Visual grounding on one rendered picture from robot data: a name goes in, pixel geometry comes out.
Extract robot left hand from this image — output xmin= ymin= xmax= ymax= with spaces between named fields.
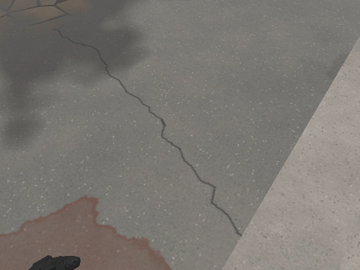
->
xmin=28 ymin=255 xmax=80 ymax=270

